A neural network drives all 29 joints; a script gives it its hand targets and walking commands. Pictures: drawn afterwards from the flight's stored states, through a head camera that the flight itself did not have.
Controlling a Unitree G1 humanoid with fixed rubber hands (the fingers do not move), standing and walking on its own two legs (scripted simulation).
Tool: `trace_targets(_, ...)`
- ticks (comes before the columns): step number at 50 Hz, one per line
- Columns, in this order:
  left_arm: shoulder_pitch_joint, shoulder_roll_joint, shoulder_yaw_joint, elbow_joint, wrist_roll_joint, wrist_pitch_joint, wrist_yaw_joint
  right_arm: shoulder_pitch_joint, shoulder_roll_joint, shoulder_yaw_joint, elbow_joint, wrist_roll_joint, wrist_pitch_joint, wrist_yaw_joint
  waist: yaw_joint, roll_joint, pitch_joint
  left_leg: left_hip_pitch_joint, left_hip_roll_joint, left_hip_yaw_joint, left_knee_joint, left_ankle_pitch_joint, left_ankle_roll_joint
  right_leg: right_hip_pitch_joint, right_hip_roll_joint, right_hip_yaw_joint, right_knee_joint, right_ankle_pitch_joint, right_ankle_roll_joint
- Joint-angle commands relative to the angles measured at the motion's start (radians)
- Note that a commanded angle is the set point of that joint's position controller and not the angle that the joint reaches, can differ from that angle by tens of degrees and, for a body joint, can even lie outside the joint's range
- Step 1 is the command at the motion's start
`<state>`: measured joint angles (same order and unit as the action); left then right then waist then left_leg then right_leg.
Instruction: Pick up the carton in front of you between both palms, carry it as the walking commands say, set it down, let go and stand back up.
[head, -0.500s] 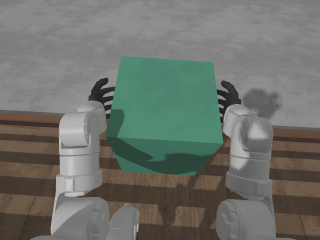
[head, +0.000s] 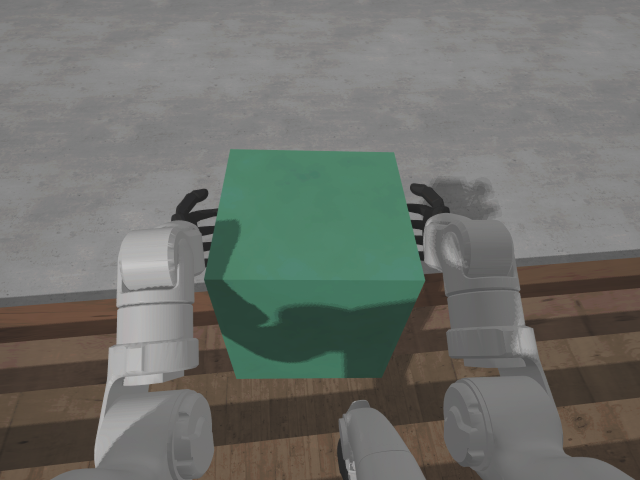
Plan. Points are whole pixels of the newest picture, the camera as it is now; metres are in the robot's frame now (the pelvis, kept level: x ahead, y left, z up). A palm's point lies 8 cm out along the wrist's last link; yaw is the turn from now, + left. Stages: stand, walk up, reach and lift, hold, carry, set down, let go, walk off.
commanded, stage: carry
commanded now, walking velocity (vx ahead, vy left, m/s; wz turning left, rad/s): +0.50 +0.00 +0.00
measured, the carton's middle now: (311, 271) +0.37 -0.03 +0.02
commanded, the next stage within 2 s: none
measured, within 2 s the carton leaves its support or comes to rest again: neither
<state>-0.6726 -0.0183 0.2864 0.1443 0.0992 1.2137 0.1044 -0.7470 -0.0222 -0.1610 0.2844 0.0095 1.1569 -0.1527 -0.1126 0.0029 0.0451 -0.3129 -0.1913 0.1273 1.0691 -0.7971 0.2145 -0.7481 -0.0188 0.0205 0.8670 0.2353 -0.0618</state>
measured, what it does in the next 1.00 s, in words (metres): goes down: right foot 0.18 m lower, then left foot 0.18 m lower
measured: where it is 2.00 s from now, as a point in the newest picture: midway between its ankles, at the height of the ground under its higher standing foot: (258, 246)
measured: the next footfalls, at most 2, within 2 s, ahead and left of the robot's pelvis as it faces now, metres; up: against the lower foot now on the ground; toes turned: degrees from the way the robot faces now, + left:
right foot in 0.10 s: +0.20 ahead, -0.06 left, -0.18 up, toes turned +1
left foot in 0.48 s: +0.52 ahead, +0.15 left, -0.36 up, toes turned +3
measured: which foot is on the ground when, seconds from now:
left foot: down 0.00-0.12, up 0.14-0.46, down 0.48-0.92, up 0.94-1.00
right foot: up 0.00-0.08, down 0.10-0.48, up 0.50-0.90, down 0.92-1.00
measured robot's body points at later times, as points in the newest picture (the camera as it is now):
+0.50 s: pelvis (260, 342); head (209, 177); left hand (180, 177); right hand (315, 173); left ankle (254, 393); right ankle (322, 472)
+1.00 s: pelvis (254, 256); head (225, 137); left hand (185, 155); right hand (281, 140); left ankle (243, 353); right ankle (278, 341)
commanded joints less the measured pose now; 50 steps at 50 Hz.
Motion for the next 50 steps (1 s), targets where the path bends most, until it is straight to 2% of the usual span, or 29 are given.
trace_targets(1,-0.675,-1.057,-0.649,-0.12,-0.365,-0.073,-0.163,-0.673,1.242,0.575,-0.221,0.451,-0.033,0.262,-0.013,0.035,-0.391,0.129,0.172,-0.239,-0.096,1.053,-0.102,0.243,0.091,-0.151,-0.246,0.181,-0.001)
trace_targets(2,-0.68,-1.057,-0.673,-0.147,-0.374,-0.08,-0.165,-0.629,1.23,0.574,-0.225,0.428,-0.043,0.26,-0.02,0.066,-0.389,0.131,0.171,-0.226,-0.04,1.043,-0.095,0.298,0.091,-0.156,-0.306,0.196,-0.008)
trace_targets(4,-0.641,-1.042,-0.721,-0.171,-0.393,-0.093,-0.173,-0.551,1.208,0.615,-0.23,0.422,-0.061,0.262,0.218,0.082,-0.576,-0.045,0.221,-0.092,0.396,1.398,-0.16,0.745,0.138,-0.224,-0.128,0.202,-0.065)
trace_targets(5,-0.588,-1.028,-0.733,-0.156,-0.397,-0.106,-0.177,-0.549,1.196,0.628,-0.238,0.404,-0.065,0.266,0.372,-0.16,-0.56,-0.238,0.164,-0.004,0.759,1.122,-0.234,0.974,0.075,-0.183,-0.266,0.235,-0.116)
trace_targets(6,-0.547,-1.019,-0.736,-0.138,-0.409,-0.108,-0.186,-0.553,1.17,0.634,-0.234,0.379,-0.068,0.268,0.446,-0.243,-0.407,-0.412,0.001,0.007,1.046,0.227,-0.242,0.974,-0.036,-0.046,-0.389,0.295,-0.175)
trace_targets(7,-0.508,-1.014,-0.732,-0.074,-0.414,-0.114,-0.194,-0.522,1.141,0.591,-0.176,0.347,-0.056,0.266,0.249,-0.318,-0.49,-0.684,-0.006,-0.189,1.025,-0.065,-0.242,1.242,-0.24,0.34,-0.134,0.906,-0.304)
trace_targets(10,-0.643,-1.142,-0.831,-0.096,-0.565,-0.133,-0.23,-0.306,0.991,0.417,-0.064,0.175,-0.091,0.243,0.197,0.222,-0.487,-0.662,0.175,-0.246,0.465,0.201,-0.174,0.982,-0.205,0.399,-0.14,0.179,-0.251)
trace_targets(11,-0.731,-1.163,-0.864,-0.119,-0.605,-0.158,-0.236,-0.302,0.98,0.382,-0.065,0.15,-0.104,0.245,0.177,-0.001,-0.525,-0.666,0.19,-0.266,0.409,0.317,-0.162,0.992,-0.267,0.478,-0.046,0.388,-0.294)
trace_targets(12,-0.791,-1.189,-0.88,-0.138,-0.625,-0.182,-0.239,-0.341,0.982,0.374,-0.089,0.137,-0.122,0.251,0.188,-0.01,-0.527,-0.625,0.211,-0.339,0.247,0.387,-0.176,0.888,-0.294,0.554,-0.078,0.341,-0.329)
trace_targets(15,-0.796,-1.236,-0.893,-0.141,-0.642,-0.219,-0.234,-0.412,0.993,0.443,-0.19,0.171,-0.157,0.261,0.174,-0.04,-0.521,-0.253,0.205,-0.145,0.204,0.642,-0.152,0.552,-0.221,0.393,-0.065,0.29,-0.279)
trace_targets(18,-0.65,-1.215,-0.86,-0.077,-0.605,-0.221,-0.222,-0.347,1.004,0.49,-0.177,0.184,-0.165,0.256,0.274,0.085,-0.423,-0.339,0.19,-0.114,-0.429,1.262,-0.181,0.631,0.014,0.157,0.191,-0.335,-0.156)
trace_targets(20,-0.546,-1.187,-0.844,-0.031,-0.566,-0.23,-0.218,-0.34,0.992,0.53,-0.22,0.208,-0.161,0.255,0.271,-0.033,-0.35,-0.054,0.172,-0.029,-0.606,1.278,-0.187,0.444,0.004,0.094,0.194,-0.277,-0.148)
trace_targets(22,-0.488,-1.154,-0.813,0.009,-0.531,-0.231,-0.214,-0.389,0.971,0.558,-0.251,0.238,-0.14,0.25,0.173,-0.189,-0.36,0.123,0.217,-0.041,-0.682,1.284,-0.155,0.426,-0.022,0.058,0.376,-0.234,-0.122)
trace_targets(23,-0.448,-1.131,-0.799,0.018,-0.516,-0.234,-0.213,-0.38,0.963,0.578,-0.271,0.256,-0.133,0.252,-0.002,-0.175,-0.493,0.425,0.179,0.039,-0.426,1.384,-0.147,0.298,-0.068,-0.004,0.634,-0.048,-0.054)
trace_targets(24,-0.441,-1.121,-0.779,0.02,-0.488,-0.228,-0.208,-0.379,0.944,0.584,-0.251,0.266,-0.126,0.256,-0.069,0.036,-0.458,0.475,0.234,-0.066,-0.54,1.204,-0.108,0.17,0.069,-0.053,0.97,-0.529,-0.003)
trace_targets(25,-0.455,-1.089,-0.742,0.032,-0.457,-0.205,-0.202,-0.387,0.933,0.583,-0.195,0.274,-0.121,0.261,-0.008,0.256,-0.468,0.658,0.403,-0.31,-0.34,1.577,-0.012,-0.095,0.152,-0.045,1.218,-1.004,0.047)
trace_targets(26,-0.401,-1.057,-0.7,0.062,-0.413,-0.189,-0.192,-0.363,0.938,0.594,-0.16,0.3,-0.118,0.266,0.02,0.3,-0.538,0.703,0.507,-0.639,-0.475,1.128,0.104,-0.242,0.145,-0.005,1.214,-0.97,0.047)
trace_targets(27,-0.456,-0.993,-0.648,0.031,-0.383,-0.192,-0.184,-0.402,1.006,0.613,-0.17,0.343,-0.118,0.276,0.017,0.073,-0.373,0.552,0.435,-0.546,-0.44,1.081,0.036,-0.248,0.06,0.024,0.997,-0.895,0.034)
trace_targets(29,-0.4,-0.999,-0.619,0.023,-0.326,-0.193,-0.17,-0.521,1.097,0.666,-0.219,0.43,-0.129,0.288,0.056,0.117,-0.491,0.422,0.507,-0.724,-0.368,0.804,0.089,-0.212,0.008,0.111,0.869,-0.886,0.013)
trace_targets(31,-0.451,-0.98,-0.599,-0.02,-0.304,-0.207,-0.166,-0.586,1.154,0.709,-0.242,0.493,-0.147,0.295,0.059,-0.031,-0.417,0.215,0.445,-0.643,-0.394,0.797,0.058,-0.155,0.001,0.078,0.544,-0.574,0.022)
trace_targets(35,-0.466,-1.019,-0.691,-0.096,-0.337,-0.223,-0.167,-0.525,1.199,0.703,-0.225,0.477,-0.177,0.291,0.08,0.138,-0.488,0.202,0.453,-0.542,-0.309,1.03,0.019,-0.089,-0.018,0.03,0.501,-0.365,-0.003)
trace_targets(36,-0.475,-1.019,-0.712,-0.115,-0.341,-0.227,-0.168,-0.507,1.195,0.706,-0.23,0.47,-0.179,0.288,0.039,0.007,-0.455,0.209,0.342,-0.463,-0.215,0.91,-0.024,-0.13,0.001,0.016,0.331,-0.204,-0.004)
trace_targets(43,-0.461,-0.973,-0.789,-0.188,-0.392,-0.205,-0.159,-0.327,1.058,0.648,-0.21,0.385,-0.167,0.266,0.033,0.112,-0.309,-0.072,0.219,-0.232,-0.021,0.602,-0.081,0.375,0.088,-0.147,-0.306,0.214,0.027)
trace_targets(45,-0.417,-0.934,-0.78,-0.152,-0.397,-0.187,-0.164,-0.297,1.028,0.637,-0.2,0.353,-0.152,0.261,0.241,0.098,-0.455,-0.159,0.292,-0.15,0.286,1.085,-0.168,0.725,0.102,-0.173,-0.177,0.161,-0.028)
trace_targets(46,-0.429,-0.923,-0.773,-0.152,-0.407,-0.181,-0.177,-0.346,1.029,0.623,-0.214,0.326,-0.149,0.257,0.35,-0.05,-0.407,-0.407,0.252,-0.129,0.692,0.955,-0.214,0.935,0.024,-0.052,-0.269,0.033,-0.119)
trace_targets(47,-0.463,-0.939,-0.772,-0.129,-0.424,-0.168,-0.186,-0.383,1.019,0.601,-0.197,0.284,-0.138,0.251,0.389,-0.194,-0.268,-0.517,0.051,0.021,1.029,0.081,-0.218,0.838,-0.051,0.027,-0.307,0.132,-0.169)
trace_targets(48,-0.476,-0.917,-0.772,-0.061,-0.444,-0.158,-0.189,-0.39,0.99,0.552,-0.158,0.264,-0.117,0.243,0.231,-0.161,-0.243,-0.645,0.069,-0.137,0.876,0.118,-0.194,0.833,-0.088,0.307,-0.216,0.33,-0.17)
trace_targets(49,-0.539,-0.968,-0.802,-0.06,-0.488,-0.163,-0.199,-0.329,0.931,0.502,-0.148,0.222,-0.106,0.233,0.158,-0.11,-0.34,-0.683,0.136,-0.248,0.757,0.184,-0.174,0.817,-0.24,0.545,-0.249,-0.119,-0.275)
trace_targets(50,-0.62,-1.027,-0.821,-0.068,-0.529,-0.161,-0.21,-0.353,0.892,0.455,-0.146,0.186,-0.107,0.225,0.155,0.072,-0.207,-0.712,0.179,-0.268,0.524,0.326,-0.173,0.687,-0.17,0.458,-0.177,-0.057,-0.214)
